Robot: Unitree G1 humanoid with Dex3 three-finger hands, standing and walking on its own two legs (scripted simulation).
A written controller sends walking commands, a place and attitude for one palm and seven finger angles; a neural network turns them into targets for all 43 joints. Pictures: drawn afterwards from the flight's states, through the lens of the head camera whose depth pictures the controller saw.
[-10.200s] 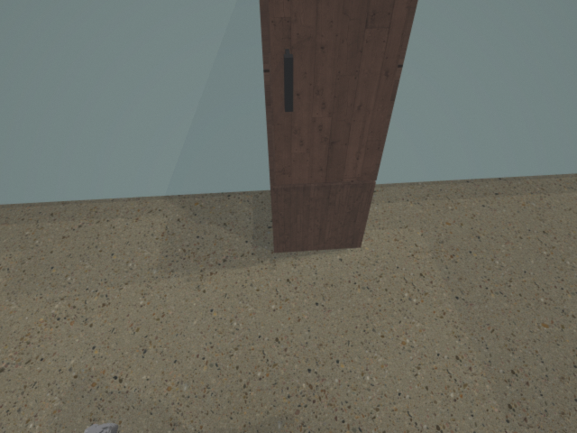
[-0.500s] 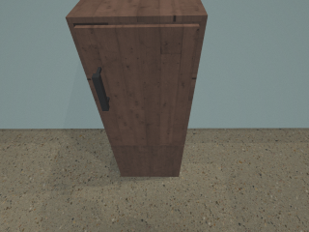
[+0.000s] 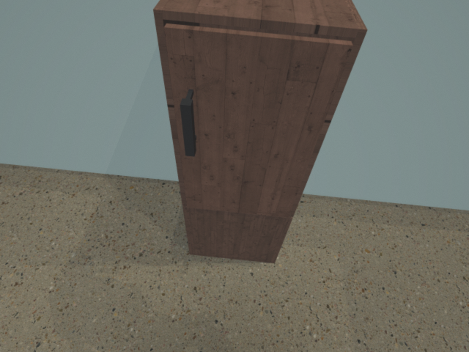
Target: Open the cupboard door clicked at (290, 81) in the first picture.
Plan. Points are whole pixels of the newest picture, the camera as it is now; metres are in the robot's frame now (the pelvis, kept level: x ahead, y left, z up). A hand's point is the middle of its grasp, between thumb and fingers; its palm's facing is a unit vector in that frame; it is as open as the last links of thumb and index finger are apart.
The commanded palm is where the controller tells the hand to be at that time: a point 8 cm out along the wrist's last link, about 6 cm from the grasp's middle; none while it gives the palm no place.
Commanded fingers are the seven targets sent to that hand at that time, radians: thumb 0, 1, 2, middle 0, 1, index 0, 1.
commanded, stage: come to a stop and stand still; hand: left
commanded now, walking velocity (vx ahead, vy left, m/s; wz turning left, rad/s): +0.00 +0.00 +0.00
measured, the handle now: (190, 123) +0.57 +0.16 +0.05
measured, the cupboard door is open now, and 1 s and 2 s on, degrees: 0 0 0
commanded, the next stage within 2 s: look again from close up in 0.36 s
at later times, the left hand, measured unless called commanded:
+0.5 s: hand out of the picture -0.03 +0.14 -0.17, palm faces +0.00 -0.99 -0.16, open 7.4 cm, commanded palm none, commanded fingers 0.00 0.90 0.90 -0.20 -0.30 -0.20 -0.30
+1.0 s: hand out of the picture +0.01 +0.16 -0.18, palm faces -0.01 -0.98 -0.19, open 7.4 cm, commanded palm none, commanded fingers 0.00 0.90 0.90 -0.20 -0.30 -0.20 -0.30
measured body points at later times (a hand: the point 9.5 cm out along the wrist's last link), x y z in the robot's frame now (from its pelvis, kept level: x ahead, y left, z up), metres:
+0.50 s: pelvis -0.02 -0.01 +0.00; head -0.01 -0.01 +0.45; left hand -0.03 +0.20 -0.16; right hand -0.06 -0.22 -0.16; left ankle +0.03 +0.08 -0.74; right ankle -0.04 -0.12 -0.74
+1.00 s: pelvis +0.00 +0.00 +0.00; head +0.01 +0.00 +0.45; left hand +0.01 +0.22 -0.16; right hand +0.02 -0.24 -0.16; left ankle +0.03 +0.08 -0.74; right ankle -0.04 -0.12 -0.74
